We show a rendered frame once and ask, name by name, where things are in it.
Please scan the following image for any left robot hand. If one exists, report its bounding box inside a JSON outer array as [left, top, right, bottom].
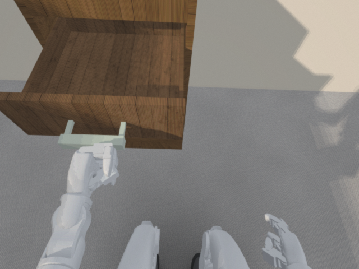
[[66, 143, 119, 198]]

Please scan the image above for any right robot shin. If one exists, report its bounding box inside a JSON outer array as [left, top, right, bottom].
[[199, 226, 222, 269]]

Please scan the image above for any robot left thigh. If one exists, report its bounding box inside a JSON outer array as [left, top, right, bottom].
[[117, 225, 160, 269]]

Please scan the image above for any handle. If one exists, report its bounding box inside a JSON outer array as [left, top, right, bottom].
[[58, 120, 126, 150]]

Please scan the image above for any robot left forearm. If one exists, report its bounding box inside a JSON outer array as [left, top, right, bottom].
[[36, 193, 93, 269]]

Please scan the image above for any cabinet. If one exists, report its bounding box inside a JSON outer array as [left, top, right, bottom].
[[14, 0, 197, 150]]

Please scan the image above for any right robot hand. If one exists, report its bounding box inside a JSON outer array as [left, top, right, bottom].
[[262, 214, 307, 269]]

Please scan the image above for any drawer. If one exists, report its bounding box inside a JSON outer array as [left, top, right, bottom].
[[0, 17, 185, 140]]

